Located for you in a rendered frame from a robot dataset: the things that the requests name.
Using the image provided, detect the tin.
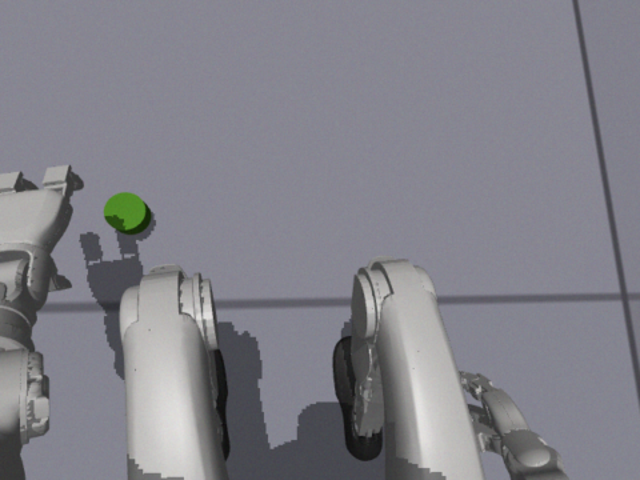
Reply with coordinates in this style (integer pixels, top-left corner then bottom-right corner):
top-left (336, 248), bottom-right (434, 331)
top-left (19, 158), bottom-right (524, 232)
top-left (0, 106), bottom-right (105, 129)
top-left (104, 192), bottom-right (151, 235)

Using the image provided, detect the right robot arm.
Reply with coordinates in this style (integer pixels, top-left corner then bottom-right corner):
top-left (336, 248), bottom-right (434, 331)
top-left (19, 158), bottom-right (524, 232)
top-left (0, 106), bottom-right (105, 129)
top-left (500, 429), bottom-right (570, 480)

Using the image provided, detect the left robot arm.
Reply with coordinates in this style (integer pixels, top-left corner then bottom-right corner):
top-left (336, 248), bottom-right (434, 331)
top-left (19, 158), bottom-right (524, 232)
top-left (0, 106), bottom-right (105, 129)
top-left (0, 243), bottom-right (53, 480)

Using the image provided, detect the right robot foot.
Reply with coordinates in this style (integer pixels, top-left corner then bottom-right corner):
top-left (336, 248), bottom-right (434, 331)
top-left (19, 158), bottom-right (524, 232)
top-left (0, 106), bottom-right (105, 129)
top-left (333, 336), bottom-right (382, 461)

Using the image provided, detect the left robot foot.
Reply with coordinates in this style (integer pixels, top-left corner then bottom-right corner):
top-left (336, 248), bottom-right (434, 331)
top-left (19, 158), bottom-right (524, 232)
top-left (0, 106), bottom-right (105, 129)
top-left (214, 349), bottom-right (230, 462)

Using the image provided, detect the right robot hand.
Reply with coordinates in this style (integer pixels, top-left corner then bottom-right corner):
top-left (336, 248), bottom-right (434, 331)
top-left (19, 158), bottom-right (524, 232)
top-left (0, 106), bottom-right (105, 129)
top-left (458, 371), bottom-right (531, 456)

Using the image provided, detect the left robot hand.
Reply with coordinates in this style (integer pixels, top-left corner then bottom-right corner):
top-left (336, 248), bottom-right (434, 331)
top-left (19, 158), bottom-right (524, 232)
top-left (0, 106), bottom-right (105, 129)
top-left (0, 165), bottom-right (84, 292)

